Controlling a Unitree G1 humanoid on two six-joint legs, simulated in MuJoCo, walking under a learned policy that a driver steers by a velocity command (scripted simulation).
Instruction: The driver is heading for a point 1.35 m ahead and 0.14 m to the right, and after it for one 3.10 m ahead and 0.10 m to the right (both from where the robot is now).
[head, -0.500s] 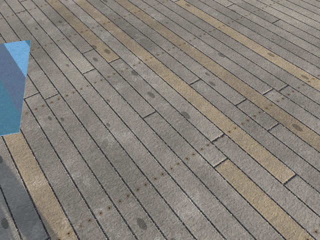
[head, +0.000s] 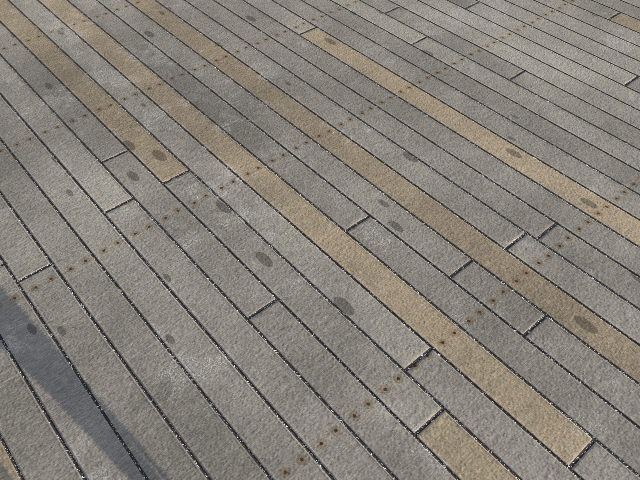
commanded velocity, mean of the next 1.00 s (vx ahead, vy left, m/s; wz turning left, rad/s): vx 0.50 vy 0.00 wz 0.00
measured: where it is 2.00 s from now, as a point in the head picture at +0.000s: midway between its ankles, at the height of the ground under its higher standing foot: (330, 273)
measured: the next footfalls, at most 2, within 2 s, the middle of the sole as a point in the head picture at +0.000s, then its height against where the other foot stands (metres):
right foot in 0.28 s outside the picture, level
left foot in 0.86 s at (290, 425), level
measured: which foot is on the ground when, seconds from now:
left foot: down 0.00-0.28, up 0.30-0.84, down 0.86-1.00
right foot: up 0.00-0.26, down 0.28-0.88, up 0.90-1.00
